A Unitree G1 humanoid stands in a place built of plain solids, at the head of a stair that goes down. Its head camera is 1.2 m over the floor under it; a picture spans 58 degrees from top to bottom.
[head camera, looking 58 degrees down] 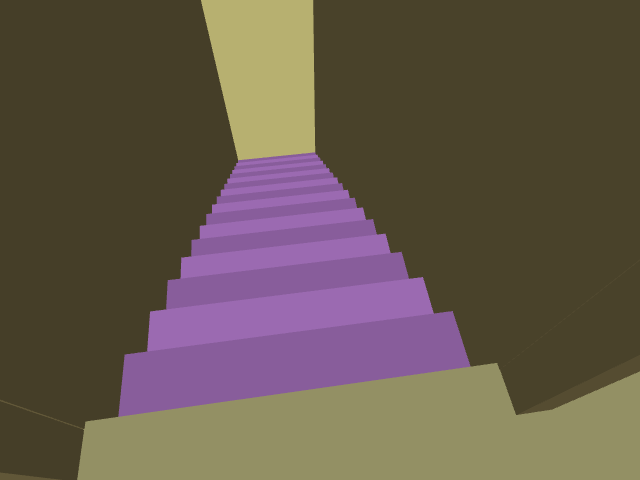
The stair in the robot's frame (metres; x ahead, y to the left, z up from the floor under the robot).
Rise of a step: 0.20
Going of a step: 0.24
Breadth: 1.11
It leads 8 degrees to the left of straight ahead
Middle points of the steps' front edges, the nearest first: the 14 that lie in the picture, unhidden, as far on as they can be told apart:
0.27 0.06 0.00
0.51 0.09 -0.20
0.75 0.12 -0.40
0.98 0.16 -0.60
1.22 0.19 -0.80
1.45 0.22 -1.00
1.69 0.25 -1.20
1.93 0.29 -1.40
2.16 0.32 -1.60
2.40 0.35 -1.80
2.64 0.38 -2.00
2.87 0.42 -2.20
3.11 0.45 -2.40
3.35 0.48 -2.60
